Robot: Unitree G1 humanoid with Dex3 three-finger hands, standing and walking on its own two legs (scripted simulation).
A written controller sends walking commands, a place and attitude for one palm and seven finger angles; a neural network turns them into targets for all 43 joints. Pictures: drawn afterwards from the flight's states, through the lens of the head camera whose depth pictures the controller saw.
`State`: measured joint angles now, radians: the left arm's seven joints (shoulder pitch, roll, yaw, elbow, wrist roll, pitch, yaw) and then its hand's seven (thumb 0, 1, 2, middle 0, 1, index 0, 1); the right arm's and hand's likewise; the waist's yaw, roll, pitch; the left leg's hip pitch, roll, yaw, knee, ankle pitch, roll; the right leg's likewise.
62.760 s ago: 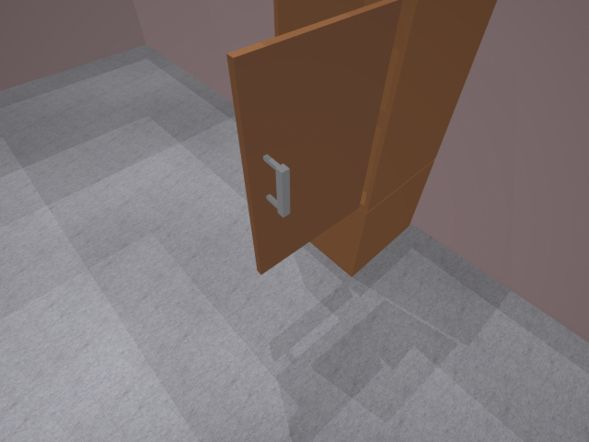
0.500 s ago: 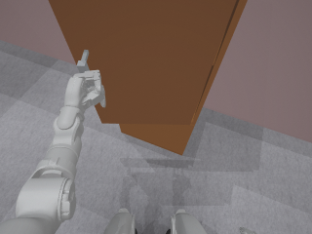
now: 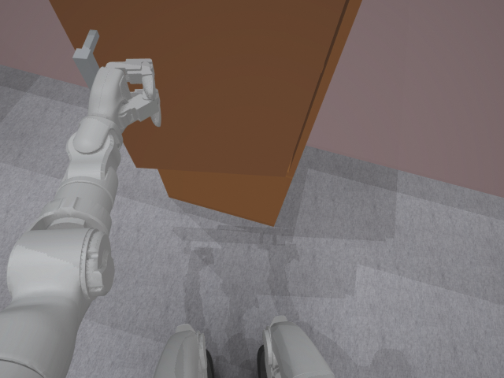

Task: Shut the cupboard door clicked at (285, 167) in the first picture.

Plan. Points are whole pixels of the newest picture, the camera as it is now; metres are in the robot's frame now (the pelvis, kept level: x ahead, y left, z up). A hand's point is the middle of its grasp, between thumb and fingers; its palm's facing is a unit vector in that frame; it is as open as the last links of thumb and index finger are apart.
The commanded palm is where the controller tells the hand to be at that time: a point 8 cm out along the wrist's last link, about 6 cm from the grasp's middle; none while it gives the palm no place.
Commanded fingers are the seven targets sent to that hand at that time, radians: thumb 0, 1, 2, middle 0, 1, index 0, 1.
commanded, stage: push the door shut along its arc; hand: left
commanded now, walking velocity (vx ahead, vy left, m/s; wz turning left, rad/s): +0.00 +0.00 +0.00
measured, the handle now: (102, 78) +0.58 +0.17 +0.08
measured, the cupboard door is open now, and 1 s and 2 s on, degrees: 13 0 0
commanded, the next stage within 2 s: pull the fist back off the door in 0.82 s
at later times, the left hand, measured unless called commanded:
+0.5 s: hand (169, 76) +0.57 +0.07 +0.09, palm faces -0.32 -0.95 -0.03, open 3.0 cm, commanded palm +0.58 +0.11 +0.08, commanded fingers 0.00 0.90 0.90 -1.30 -1.50 -1.30 -1.50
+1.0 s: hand (179, 59) +0.61 +0.05 +0.09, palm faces -0.28 -0.96 +0.04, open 3.1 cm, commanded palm +0.61 +0.06 +0.08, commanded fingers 0.00 0.90 0.90 -1.30 -1.50 -1.30 -1.50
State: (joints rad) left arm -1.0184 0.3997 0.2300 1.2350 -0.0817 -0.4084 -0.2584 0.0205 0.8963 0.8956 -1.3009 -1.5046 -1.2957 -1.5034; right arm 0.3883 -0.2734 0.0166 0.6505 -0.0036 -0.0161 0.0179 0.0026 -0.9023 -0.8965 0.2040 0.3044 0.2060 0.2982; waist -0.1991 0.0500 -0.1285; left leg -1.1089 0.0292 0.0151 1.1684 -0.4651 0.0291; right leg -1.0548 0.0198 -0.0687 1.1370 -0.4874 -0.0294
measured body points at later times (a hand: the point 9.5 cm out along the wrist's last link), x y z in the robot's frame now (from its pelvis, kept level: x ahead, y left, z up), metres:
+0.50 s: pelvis +0.01 -0.01 -0.01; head +0.17 +0.00 +0.41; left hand +0.58 +0.12 +0.09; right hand -0.03 -0.27 -0.12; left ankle +0.04 +0.10 -0.64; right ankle +0.02 -0.11 -0.64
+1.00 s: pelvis +0.00 +0.00 -0.03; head +0.19 +0.01 +0.38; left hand +0.61 +0.11 +0.09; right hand -0.06 -0.25 -0.12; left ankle +0.04 +0.10 -0.64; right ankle +0.02 -0.11 -0.64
